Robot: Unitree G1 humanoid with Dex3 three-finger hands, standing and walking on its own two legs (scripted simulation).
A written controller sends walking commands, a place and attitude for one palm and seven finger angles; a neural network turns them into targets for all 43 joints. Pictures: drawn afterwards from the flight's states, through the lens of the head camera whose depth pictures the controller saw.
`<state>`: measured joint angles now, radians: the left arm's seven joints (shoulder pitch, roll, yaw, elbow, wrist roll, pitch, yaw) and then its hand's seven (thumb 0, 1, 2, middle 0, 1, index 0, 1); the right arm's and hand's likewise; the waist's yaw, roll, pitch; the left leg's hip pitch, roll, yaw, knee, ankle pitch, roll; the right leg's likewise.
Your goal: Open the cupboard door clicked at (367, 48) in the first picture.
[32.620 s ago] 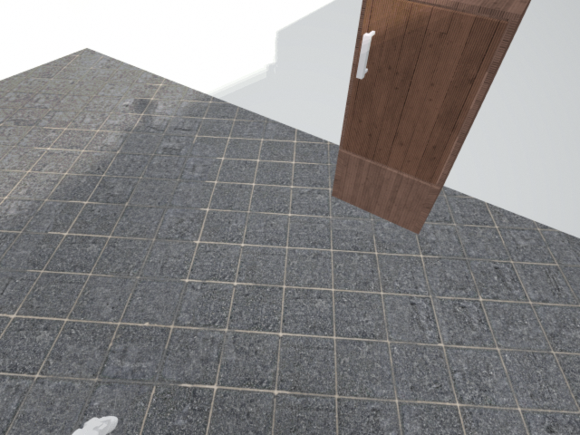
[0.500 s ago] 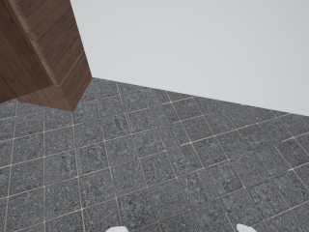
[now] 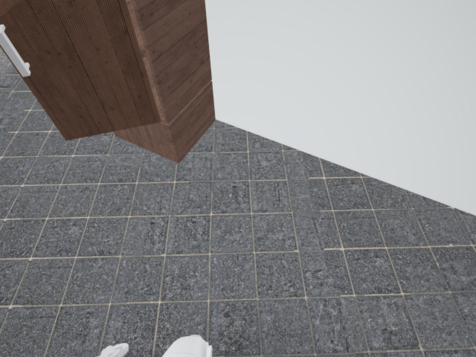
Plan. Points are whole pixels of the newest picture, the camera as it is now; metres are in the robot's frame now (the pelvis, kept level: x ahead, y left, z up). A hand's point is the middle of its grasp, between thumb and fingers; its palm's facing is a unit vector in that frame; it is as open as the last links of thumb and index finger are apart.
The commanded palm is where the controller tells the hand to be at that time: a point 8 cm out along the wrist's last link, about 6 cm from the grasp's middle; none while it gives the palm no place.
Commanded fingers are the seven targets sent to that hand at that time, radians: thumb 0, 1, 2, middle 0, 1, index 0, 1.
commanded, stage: turn to face it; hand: left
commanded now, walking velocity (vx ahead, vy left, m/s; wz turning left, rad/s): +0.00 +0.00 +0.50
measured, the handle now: (14, 51) +0.93 +0.75 -0.03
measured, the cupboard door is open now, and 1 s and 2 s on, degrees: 44 44 44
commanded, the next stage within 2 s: take the last steps up to it in 0.46 s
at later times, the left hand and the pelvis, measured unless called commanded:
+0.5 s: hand out of the picture +0.06 +0.21 -0.16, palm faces +0.24 -0.93 -0.28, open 7.4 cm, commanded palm none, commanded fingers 0.00 0.90 0.90 -0.20 -0.30 -0.20 -0.30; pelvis +0.03 -0.02 -0.01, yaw +12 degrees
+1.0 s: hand out of the picture +0.07 +0.24 -0.16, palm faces +0.39 -0.90 -0.21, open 7.4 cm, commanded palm none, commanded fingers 0.00 0.90 0.90 -0.20 -0.30 -0.20 -0.30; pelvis +0.08 +0.03 +0.00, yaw +20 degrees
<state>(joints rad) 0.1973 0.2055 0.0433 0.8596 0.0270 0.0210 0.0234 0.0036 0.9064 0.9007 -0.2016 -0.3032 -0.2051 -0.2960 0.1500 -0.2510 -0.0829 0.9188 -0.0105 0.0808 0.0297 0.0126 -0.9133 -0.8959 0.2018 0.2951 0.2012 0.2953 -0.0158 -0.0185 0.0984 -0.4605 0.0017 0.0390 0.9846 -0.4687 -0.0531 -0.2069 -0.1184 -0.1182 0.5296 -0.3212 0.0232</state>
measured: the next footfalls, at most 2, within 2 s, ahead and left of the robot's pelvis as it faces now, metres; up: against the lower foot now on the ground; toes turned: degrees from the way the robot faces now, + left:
left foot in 0.12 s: +0.05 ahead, +0.13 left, +0.00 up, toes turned +8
right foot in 0.44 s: +0.08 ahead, -0.13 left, +0.00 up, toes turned +8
